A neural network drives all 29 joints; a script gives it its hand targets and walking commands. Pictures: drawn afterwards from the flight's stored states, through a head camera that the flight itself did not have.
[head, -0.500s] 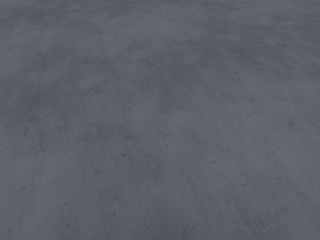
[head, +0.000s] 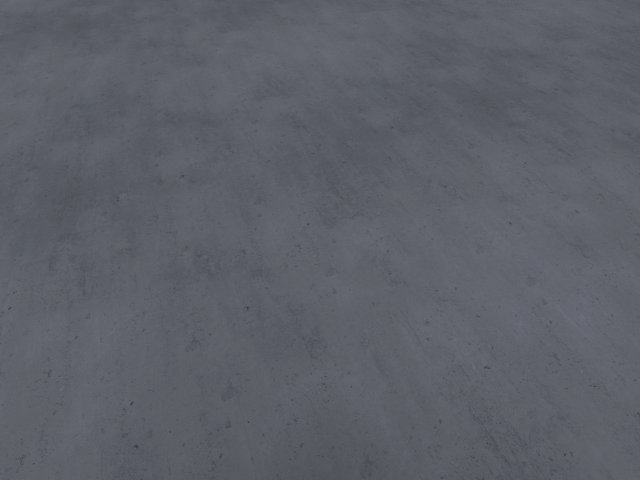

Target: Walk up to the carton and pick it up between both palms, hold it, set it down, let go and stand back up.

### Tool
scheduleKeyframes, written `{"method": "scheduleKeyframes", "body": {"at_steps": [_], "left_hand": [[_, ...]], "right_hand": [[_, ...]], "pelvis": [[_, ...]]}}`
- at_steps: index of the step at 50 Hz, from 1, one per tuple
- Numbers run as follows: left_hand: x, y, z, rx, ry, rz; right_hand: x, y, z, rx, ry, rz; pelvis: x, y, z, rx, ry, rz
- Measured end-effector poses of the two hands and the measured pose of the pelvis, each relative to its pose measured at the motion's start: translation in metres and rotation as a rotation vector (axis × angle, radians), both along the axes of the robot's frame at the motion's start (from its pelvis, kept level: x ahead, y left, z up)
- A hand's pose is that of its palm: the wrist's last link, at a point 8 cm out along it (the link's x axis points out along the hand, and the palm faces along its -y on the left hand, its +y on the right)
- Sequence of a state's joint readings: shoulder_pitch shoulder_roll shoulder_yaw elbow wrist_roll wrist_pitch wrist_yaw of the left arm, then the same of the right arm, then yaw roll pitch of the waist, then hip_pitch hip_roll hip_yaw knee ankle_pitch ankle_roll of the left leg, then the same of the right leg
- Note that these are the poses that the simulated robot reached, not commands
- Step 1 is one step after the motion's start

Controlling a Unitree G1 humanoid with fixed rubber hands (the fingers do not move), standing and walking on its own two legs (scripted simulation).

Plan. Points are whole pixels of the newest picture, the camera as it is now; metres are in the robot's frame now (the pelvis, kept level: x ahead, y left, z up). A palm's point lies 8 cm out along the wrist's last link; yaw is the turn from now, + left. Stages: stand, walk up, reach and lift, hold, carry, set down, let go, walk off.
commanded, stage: stand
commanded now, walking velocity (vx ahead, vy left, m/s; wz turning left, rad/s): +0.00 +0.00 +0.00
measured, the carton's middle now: out of the picture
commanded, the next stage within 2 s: walk up in 1.38 s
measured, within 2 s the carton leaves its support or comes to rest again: neither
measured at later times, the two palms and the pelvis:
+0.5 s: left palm out of the picture -0.02 +0.21 -0.15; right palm out of the picture -0.02 -0.21 -0.15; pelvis +0.00 +0.00 +0.00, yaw +0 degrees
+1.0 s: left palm out of the picture -0.03 +0.20 -0.15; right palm out of the picture -0.03 -0.21 -0.15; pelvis +0.00 +0.00 +0.00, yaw +0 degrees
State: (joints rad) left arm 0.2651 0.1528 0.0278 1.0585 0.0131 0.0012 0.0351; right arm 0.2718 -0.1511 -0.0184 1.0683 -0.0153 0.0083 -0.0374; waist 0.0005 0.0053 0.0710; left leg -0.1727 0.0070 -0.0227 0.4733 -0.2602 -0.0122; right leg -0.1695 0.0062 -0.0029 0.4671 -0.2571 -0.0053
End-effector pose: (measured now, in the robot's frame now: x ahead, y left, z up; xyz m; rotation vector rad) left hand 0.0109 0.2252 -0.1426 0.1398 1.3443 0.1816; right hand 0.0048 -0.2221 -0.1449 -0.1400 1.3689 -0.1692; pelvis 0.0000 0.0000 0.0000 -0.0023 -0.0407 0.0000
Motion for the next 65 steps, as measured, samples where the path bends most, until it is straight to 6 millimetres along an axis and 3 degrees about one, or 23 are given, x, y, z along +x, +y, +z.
{"method": "scheduleKeyframes", "body": {"at_steps": [19,34,51,65], "left_hand": [[-0.021,-0.013,-0.004,-0.030,0.068,0.016],[-0.035,-0.017,-0.004,-0.033,0.103,0.026],[-0.038,-0.025,-0.005,-0.049,0.108,0.028],[-0.033,-0.022,-0.004,-0.036,0.098,0.026]], "right_hand": [[-0.026,0.013,-0.003,0.029,0.079,-0.013],[-0.028,0.015,-0.005,0.037,0.091,-0.009],[-0.037,0.017,-0.004,0.042,0.120,-0.009],[-0.030,0.015,-0.005,0.041,0.096,-0.013]], "pelvis": [[-0.001,-0.001,0.001,-0.001,-0.009,0.004],[-0.001,-0.002,0.001,-0.002,-0.007,0.005],[-0.001,-0.003,0.001,-0.002,-0.001,0.007],[0.002,-0.004,0.001,-0.002,0.001,0.005]]}}
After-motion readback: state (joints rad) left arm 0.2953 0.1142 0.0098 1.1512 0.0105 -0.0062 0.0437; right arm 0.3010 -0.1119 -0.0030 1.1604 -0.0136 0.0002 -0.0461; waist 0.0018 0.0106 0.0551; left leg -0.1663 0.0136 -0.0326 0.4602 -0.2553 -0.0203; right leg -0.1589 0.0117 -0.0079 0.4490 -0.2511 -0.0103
